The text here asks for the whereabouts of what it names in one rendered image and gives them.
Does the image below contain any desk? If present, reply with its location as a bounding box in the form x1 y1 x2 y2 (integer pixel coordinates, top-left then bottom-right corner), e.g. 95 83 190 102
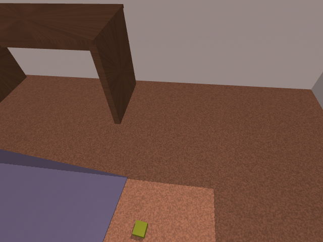
0 3 136 124

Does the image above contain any small box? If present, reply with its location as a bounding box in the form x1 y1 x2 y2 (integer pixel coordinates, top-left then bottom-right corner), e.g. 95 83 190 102
132 220 148 238

